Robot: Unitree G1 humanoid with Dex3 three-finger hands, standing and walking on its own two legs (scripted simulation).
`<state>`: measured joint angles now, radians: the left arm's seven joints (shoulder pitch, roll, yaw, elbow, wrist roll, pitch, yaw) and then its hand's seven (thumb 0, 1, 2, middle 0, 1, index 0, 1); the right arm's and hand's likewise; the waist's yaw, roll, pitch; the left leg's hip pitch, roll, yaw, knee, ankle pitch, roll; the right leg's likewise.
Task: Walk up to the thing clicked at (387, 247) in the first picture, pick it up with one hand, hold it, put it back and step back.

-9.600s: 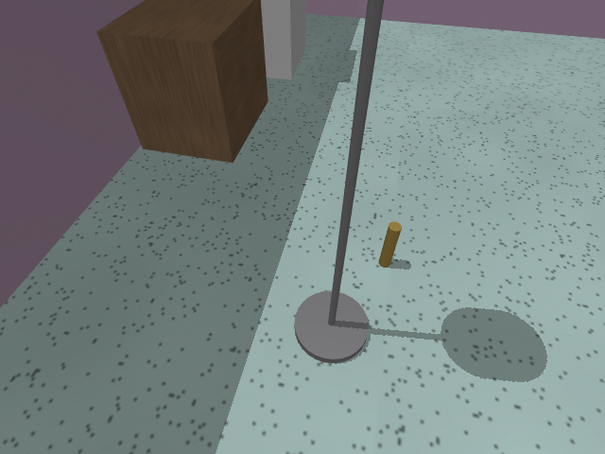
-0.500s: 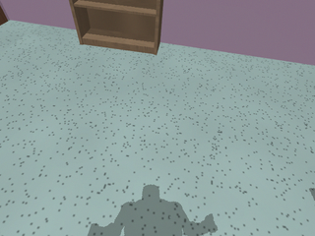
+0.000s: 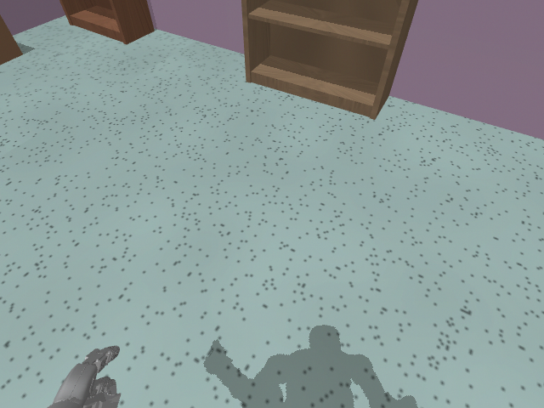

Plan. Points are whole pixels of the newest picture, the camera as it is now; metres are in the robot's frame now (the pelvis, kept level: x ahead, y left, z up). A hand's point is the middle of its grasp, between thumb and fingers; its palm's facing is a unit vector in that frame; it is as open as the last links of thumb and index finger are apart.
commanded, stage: walk up
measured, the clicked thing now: out of the picture -0.58 +1.22 -0.65
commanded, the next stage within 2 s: none
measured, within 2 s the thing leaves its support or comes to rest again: neither
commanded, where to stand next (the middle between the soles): +0.14 +0.00 m, yaw +111 degrees
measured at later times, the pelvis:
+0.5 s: pelvis +0.12 -0.07 -0.02, yaw +24 degrees
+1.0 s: pelvis +0.08 -0.12 -0.01, yaw +54 degrees
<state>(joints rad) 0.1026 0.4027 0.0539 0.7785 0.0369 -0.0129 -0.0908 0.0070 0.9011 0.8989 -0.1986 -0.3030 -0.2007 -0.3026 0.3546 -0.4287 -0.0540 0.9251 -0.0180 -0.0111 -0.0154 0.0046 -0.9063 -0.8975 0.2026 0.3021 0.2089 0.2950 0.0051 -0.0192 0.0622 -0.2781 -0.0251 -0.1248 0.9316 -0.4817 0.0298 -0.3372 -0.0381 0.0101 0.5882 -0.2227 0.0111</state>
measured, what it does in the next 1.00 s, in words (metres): steps to the right, turning left: left foot, then right foot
